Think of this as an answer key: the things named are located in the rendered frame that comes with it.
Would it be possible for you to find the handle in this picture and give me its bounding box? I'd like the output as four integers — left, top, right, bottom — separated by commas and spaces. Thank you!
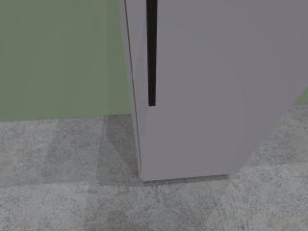
146, 0, 158, 107

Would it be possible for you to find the fridge door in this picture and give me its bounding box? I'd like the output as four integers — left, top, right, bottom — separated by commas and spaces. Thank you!
126, 0, 308, 182

